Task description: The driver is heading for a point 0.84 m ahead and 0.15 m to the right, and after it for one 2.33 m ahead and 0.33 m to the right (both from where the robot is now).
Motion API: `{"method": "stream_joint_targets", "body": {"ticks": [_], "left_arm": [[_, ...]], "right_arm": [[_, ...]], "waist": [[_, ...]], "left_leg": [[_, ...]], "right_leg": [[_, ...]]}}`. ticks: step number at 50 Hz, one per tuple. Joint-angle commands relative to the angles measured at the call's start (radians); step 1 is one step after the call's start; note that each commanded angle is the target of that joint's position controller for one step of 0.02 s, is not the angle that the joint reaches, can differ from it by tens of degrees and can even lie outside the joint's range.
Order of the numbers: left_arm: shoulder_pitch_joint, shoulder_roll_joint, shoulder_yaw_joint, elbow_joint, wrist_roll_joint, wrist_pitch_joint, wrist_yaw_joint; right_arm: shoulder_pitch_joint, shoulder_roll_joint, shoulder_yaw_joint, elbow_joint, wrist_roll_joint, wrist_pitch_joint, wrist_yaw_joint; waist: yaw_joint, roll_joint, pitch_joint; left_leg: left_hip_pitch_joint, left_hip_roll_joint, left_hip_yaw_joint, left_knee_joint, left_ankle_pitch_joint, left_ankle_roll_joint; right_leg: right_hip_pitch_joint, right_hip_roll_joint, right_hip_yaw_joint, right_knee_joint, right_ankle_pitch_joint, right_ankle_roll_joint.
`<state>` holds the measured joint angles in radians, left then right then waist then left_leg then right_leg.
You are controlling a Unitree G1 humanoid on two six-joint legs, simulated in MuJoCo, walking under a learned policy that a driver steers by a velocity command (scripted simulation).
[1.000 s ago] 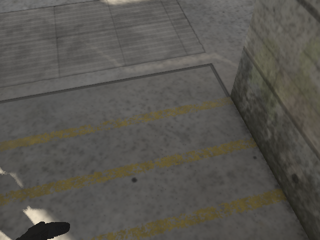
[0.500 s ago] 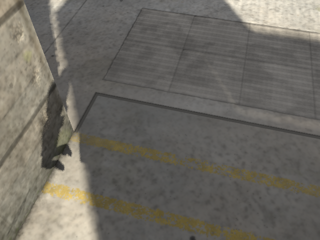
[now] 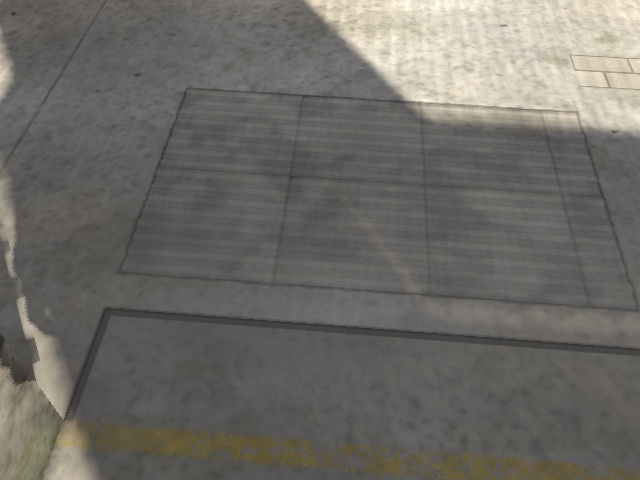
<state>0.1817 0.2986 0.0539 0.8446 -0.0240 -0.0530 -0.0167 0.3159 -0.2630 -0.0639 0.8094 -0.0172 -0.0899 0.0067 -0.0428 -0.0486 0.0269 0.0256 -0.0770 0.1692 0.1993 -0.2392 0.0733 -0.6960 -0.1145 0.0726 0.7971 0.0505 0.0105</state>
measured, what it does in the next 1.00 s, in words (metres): walks ahead, turning right: right foot, then left foot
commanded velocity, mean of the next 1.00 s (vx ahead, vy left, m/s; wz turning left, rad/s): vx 0.40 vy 0.00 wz -0.35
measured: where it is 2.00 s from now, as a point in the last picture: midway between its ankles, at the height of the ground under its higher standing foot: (355, 444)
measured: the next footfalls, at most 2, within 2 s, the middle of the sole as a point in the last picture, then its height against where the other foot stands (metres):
right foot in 0.20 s outside the picture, level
left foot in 0.66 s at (308, 426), level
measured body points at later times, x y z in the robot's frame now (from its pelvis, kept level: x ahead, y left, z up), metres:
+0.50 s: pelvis +0.30 -0.05 +0.00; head +0.33 -0.07 +0.45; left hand +0.44 +0.21 -0.11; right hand +0.43 -0.35 -0.08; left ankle +0.50 +0.09 -0.69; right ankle +0.25 -0.12 -0.74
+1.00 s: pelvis +0.53 -0.05 +0.00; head +0.56 -0.06 +0.45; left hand +0.77 +0.13 -0.11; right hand +0.50 -0.32 -0.13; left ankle +0.57 +0.03 -0.74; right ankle +0.53 -0.22 -0.72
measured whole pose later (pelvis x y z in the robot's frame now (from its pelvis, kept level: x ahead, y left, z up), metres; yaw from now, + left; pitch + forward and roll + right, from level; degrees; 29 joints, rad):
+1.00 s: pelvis +0.53 -0.05 +0.00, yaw -22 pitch +0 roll +1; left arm 0.15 0.27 0.04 0.75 0.00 0.03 0.03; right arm 0.21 -0.24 -0.01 0.90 -0.01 -0.07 0.02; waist -0.05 -0.04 0.05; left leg -0.19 -0.05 0.02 0.37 -0.18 0.05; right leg -0.40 -0.04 0.08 0.61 -0.19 0.05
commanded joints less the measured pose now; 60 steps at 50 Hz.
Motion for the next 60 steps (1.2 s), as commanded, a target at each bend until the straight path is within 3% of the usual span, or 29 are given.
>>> {"method": "stream_joint_targets", "body": {"ticks": [1, 6, 9, 10, 11, 12, 13, 14, 15, 17, 19, 24, 28, 30, 32, 33, 34, 35, 36, 37, 39, 41, 44, 47, 51, 52, 54, 56, 60], "left_arm": [[-0.115, 0.024, -0.006, -0.097, 0.003, -0.016, -0.021], [-0.157, 0.043, 0.003, -0.165, 0.001, -0.014, -0.057], [0.086, 0.14, 0.056, -0.133, -0.001, -0.002, -0.048], [0.242, 0.208, 0.086, -0.107, 0.0, 0.006, -0.029], [0.244, 0.297, 0.105, -0.109, -0.008, 0.006, -0.019], [0.257, 0.229, 0.083, -0.131, 0.0, -0.006, -0.017], [0.222, 0.18, 0.07, -0.134, 0.009, -0.016, -0.015], [0.158, 0.152, 0.062, -0.144, 0.006, -0.022, -0.015], [0.094, 0.121, 0.054, -0.157, 0.004, -0.024, -0.015], [0.041, 0.097, 0.043, -0.186, 0.019, -0.024, -0.007], [0.039, 0.121, 0.049, -0.188, 0.012, -0.024, 0.004], [0.107, 0.159, 0.061, -0.168, 0.003, -0.005, 0.03], [0.175, 0.135, 0.053, -0.133, -0.001, 0.004, 0.036], [0.167, 0.14, 0.053, -0.128, 0.008, 0.006, 0.039], [0.149, 0.121, 0.046, -0.124, 0.008, 0.013, 0.034], [0.145, 0.083, 0.031, -0.138, 0.02, 0.015, 0.035], [0.269, 0.038, 0.014, -0.144, 0.014, 0.01, 0.039], [0.328, 0.064, 0.015, -0.122, 0.011, 0.008, 0.04], [0.256, 0.144, 0.035, -0.118, 0.002, 0.012, 0.042], [0.163, 0.149, 0.036, -0.133, 0.003, 0.021, 0.046], [0.105, 0.125, 0.037, -0.144, 0.03, 0.037, 0.05], [0.139, 0.067, 0.027, -0.125, 0.024, 0.052, 0.051], [0.108, 0.023, 0.009, -0.13, 0.026, 0.062, 0.056], [0.068, 0.05, 0.011, -0.122, 0.025, 0.072, 0.055], [0.024, 0.058, 0.015, -0.117, 0.035, 0.076, 0.053], [0.006, 0.078, 0.017, -0.125, 0.045, 0.075, 0.057], [-0.029, 0.151, 0.032, -0.125, 0.028, 0.083, 0.065], [-0.046, 0.07, 0.018, -0.119, 0.023, 0.083, 0.054], [-0.041, 0.079, 0.02, -0.089, 0.026, 0.07, 0.052]], "right_arm": [[-0.017, -0.157, -0.036, -0.041, 0.009, -0.008, -0.015], [0.006, -0.192, -0.046, -0.019, 0.021, 0.044, -0.035], [-0.036, -0.223, -0.05, -0.037, 0.025, 0.069, -0.053], [-0.044, -0.213, -0.042, -0.051, 0.02, 0.06, -0.057], [0.076, -0.048, 0.007, -0.092, -0.01, 0.03, -0.029], [-0.012, -0.104, 0.006, -0.104, 0.023, -0.017, -0.011], [-0.119, -0.155, -0.008, -0.14, 0.061, -0.046, 0.002], [-0.141, -0.15, -0.004, -0.149, 0.057, -0.06, 0.001], [-0.145, -0.152, -0.01, -0.139, 0.031, -0.062, -0.005], [-0.107, -0.158, -0.019, -0.135, 0.011, -0.038, -0.005], [-0.101, -0.129, -0.013, -0.139, 0.003, -0.016, -0.007], [-0.281, -0.073, 0.013, -0.185, 0.008, -0.011, -0.003], [-0.335, -0.112, 0.005, -0.192, 0.026, -0.029, 0.023], [-0.305, -0.144, -0.007, -0.181, 0.025, -0.039, 0.027], [-0.196, -0.17, -0.021, -0.142, 0.003, -0.051, 0.017], [-0.093, -0.211, -0.031, -0.124, -0.017, -0.059, 0.014], [0.007, -0.294, -0.05, -0.11, -0.036, -0.057, 0.014], [0.071, -0.252, -0.048, -0.07, -0.013, -0.043, 0.027], [0.021, -0.187, -0.025, -0.084, 0.01, -0.04, 0.03], [-0.044, -0.154, -0.012, -0.095, 0.003, -0.032, 0.029], [-0.12, -0.098, 0.014, -0.08, -0.001, -0.03, 0.028], [-0.145, -0.079, 0.025, -0.055, -0.002, -0.029, 0.027], [-0.17, -0.123, 0.017, -0.024, 0.002, -0.021, 0.017], [-0.157, -0.16, 0.01, 0.009, 0.011, -0.002, 0.011], [-0.175, -0.138, 0.025, 0.043, 0.023, 0.014, 0.012], [-0.142, -0.115, 0.034, 0.058, 0.019, 0.014, 0.013], [-0.016, -0.1, 0.04, 0.082, -0.005, 0.013, 0.018], [-0.108, -0.111, 0.043, 0.08, 0.005, 0.03, 0.008], [-0.114, -0.121, 0.043, 0.097, 0.003, 0.048, -0.004]], "waist": [[-0.022, 0.075, 0.066], [0.001, 0.104, 0.034], [0.152, 0.138, -0.12], [0.229, 0.06, -0.206], [0.106, -0.204, -0.283], [0.166, -0.091, -0.397], [0.183, -0.04, -0.263], [0.134, 0.044, -0.165], [0.09, 0.08, -0.096], [0.033, 0.043, -0.068], [0.019, 0.036, -0.046], [0.096, -0.02, -0.03], [0.122, -0.045, -0.032], [0.096, -0.067, -0.021], [0.03, -0.073, -0.044], [-0.018, -0.024, -0.153], [-0.004, 0.2, -0.32], [-0.014, 0.371, -0.396], [-0.025, 0.223, -0.274], [-0.021, 0.139, -0.182], [0.028, 0.103, -0.085], [0.058, 0.161, -0.091], [0.063, 0.169, -0.13], [0.042, 0.164, -0.148], [0.056, 0.135, -0.089], [0.05, 0.105, -0.081], [-0.033, -0.049, -0.123], [0.018, -0.013, -0.071], [0.015, -0.012, -0.064]], "left_leg": [[-0.049, 0.293, -0.027, -0.094, 0.438, 0.07], [0.141, 0.343, 0.027, 0.08, 0.857, 0.051], [0.071, 0.32, 0.049, 0.468, 1.103, 0.011], [-0.132, 0.273, 0.049, 0.748, 0.837, -0.028], [-0.628, 0.054, -0.022, 1.126, -0.212, -0.101], [-0.765, 0.01, -0.26, 1.251, -0.351, -0.083], [-0.839, 0.074, -0.296, 1.212, -0.26, -0.053], [-0.813, 0.119, -0.287, 1.112, -0.18, -0.04], [-0.76, 0.146, -0.274, 1.02, -0.146, -0.05], [-0.646, 0.172, -0.272, 0.941, -0.108, -0.078], [-0.617, 0.175, -0.238, 0.836, -0.077, -0.117], [-0.501, 0.103, -0.192, 0.439, 0.284, -0.159], [-0.485, 0.107, -0.237, 0.322, 0.334, -0.123], [-0.488, 0.113, -0.241, 0.31, 0.253, -0.086], [-0.344, 0.082, -0.201, 0.246, 0.218, -0.038], [-0.158, 0.165, -0.267, 0.273, 0.362, 0.009], [0.205, 0.377, -0.574, 0.293, 0.478, 0.16], [0.288, 0.496, -0.86, 0.181, 0.441, 0.25], [0.191, 0.475, -0.79, 0.17, 0.39, 0.216], [0.071, 0.434, -0.638, 0.172, 0.459, 0.182], [-0.118, 0.348, -0.446, 0.148, 0.685, 0.141], [-0.189, 0.287, -0.35, 0.115, 0.764, 0.129], [-0.207, 0.272, -0.279, 0.112, 0.838, 0.137], [-0.218, 0.275, -0.265, 0.1, 0.725, 0.133], [-0.275, 0.252, -0.285, 0.117, 0.376, 0.09], [-0.29, 0.222, -0.285, 0.129, 0.255, 0.045], [-0.345, 0.115, -0.221, 0.141, 0.004, -0.024], [-0.317, 0.094, -0.185, 0.155, -0.007, -0.05], [-0.266, 0.106, -0.188, 0.176, 0.132, -0.05]], "right_leg": [[0.021, 0.013, -0.051, -0.124, 0.084, -0.019], [0.032, 0.087, -0.149, -0.191, -0.102, -0.081], [0.385, 0.185, -0.184, -0.213, -0.191, -0.163], [0.675, 0.12, -0.036, -0.281, -0.167, -0.216], [1.053, -0.149, 0.509, -0.314, -0.296, -0.415], [1.138, -0.211, 0.769, -0.46, -0.377, -0.459], [1.052, -0.185, 0.62, -0.495, -0.317, -0.4], [0.901, -0.144, 0.5, -0.5, -0.227, -0.363], [0.762, -0.105, 0.411, -0.513, -0.111, -0.341], [0.608, -0.059, 0.328, -0.553, 0.02, -0.336], [0.507, -0.037, 0.262, -0.573, 0.093, -0.332], [0.392, 0.061, 0.143, -0.554, -0.024, -0.242], [0.52, -0.014, 0.232, -0.503, -0.157, -0.216], [0.594, -0.055, 0.269, -0.453, -0.114, -0.199], [0.615, -0.008, 0.247, -0.318, 0.102, -0.162], [0.571, 0.057, 0.2, -0.116, 0.124, -0.121], [0.293, 0.187, 0.107, 0.22, -0.167, -0.039], [0.133, 0.248, 0.118, 0.435, -0.672, -0.003], [0.066, 0.203, 0.17, 0.519, -0.653, -0.001], [0.065, 0.165, 0.13, 0.516, -0.595, 0.003], [0.132, 0.084, 0.075, 0.37, -0.499, 0.012], [0.237, 0.074, 0.036, 0.239, -0.434, 0.032], [0.342, 0.07, 0.006, 0.003, -0.356, 0.054], [0.435, 0.082, -0.018, -0.128, -0.228, 0.049], [0.55, 0.085, -0.028, -0.343, -0.104, 0.001], [0.594, 0.05, 0.018, -0.405, 0.017, -0.02], [0.691, -0.022, 0.081, -0.337, 0.122, -0.089], [0.609, 0.031, 0.051, -0.346, -0.021, -0.063], [0.597, 0.045, 0.04, -0.331, 0.107, -0.05]]}}
Velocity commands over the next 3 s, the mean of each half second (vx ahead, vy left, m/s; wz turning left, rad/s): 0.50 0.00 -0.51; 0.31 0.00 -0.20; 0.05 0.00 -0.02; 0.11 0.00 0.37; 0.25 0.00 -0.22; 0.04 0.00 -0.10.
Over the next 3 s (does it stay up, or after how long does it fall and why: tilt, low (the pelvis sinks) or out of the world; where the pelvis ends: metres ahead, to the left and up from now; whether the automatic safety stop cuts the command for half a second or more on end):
stays up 0.89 -0.05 0.00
